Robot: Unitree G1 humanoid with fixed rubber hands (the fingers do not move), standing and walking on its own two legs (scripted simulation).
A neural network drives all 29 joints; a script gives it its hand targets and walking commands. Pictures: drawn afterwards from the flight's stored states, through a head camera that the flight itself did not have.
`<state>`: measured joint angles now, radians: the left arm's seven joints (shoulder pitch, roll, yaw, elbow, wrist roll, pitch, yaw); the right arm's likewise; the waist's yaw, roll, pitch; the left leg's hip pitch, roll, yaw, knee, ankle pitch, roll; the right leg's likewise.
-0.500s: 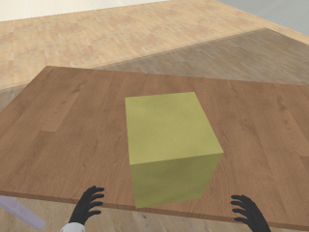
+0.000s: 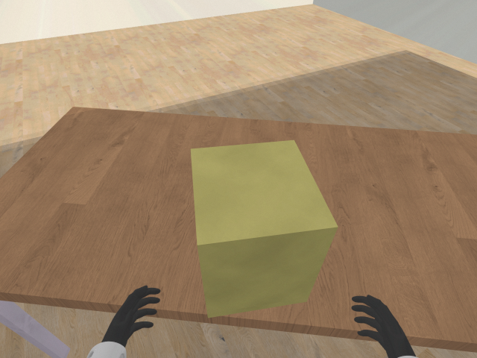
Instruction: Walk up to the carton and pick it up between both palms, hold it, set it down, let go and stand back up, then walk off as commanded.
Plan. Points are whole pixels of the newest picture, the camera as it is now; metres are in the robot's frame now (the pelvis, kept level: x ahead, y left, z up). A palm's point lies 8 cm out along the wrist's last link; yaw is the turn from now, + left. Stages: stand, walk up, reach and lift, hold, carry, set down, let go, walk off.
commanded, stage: stand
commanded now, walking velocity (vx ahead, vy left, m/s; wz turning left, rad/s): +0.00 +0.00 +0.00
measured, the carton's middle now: (251, 228) +0.37 +0.01 +0.02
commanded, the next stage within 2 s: walk off in 1.32 s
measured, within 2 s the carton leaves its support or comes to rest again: neither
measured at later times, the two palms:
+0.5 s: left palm (112, 338) +0.18 +0.23 -0.04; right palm (391, 345) +0.19 -0.22 -0.03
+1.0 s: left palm (112, 338) +0.18 +0.23 -0.04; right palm (392, 345) +0.19 -0.22 -0.03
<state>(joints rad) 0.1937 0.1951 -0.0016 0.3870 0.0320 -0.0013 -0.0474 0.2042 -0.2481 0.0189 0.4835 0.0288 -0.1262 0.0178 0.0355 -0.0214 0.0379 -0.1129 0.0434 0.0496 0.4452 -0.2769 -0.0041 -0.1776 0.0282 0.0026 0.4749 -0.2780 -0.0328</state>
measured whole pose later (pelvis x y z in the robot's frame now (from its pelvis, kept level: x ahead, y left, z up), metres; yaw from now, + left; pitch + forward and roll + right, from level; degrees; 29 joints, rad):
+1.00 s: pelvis +0.00 +0.03 -0.01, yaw +1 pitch -4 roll -1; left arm 0.22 0.25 -0.10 0.39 0.03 -0.15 -0.09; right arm 0.20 -0.33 0.02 0.47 0.03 -0.09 0.02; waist 0.03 -0.02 0.04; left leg -0.17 0.03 0.05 0.56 -0.32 0.02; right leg -0.21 0.01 0.00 0.53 -0.31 -0.03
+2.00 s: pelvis -0.09 +0.07 -0.02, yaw +2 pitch -1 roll -5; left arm 0.24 0.45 0.09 0.64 0.03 0.10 0.00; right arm 0.25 -0.40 0.02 0.57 0.01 0.01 -0.01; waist 0.01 -0.05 0.19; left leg -0.34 0.01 0.01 0.72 -0.37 0.09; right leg -0.51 0.12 0.02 1.31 -0.46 -0.01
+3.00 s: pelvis -0.22 +0.06 -0.02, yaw +4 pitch -1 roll -3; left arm 0.27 0.44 0.06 0.82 0.03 0.02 0.01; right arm 0.28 -0.40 0.02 0.81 0.01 0.01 -0.02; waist 0.00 0.00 0.13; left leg -0.22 -0.05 -0.09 0.71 -0.47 0.05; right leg -0.39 0.01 0.07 0.81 -0.47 -0.01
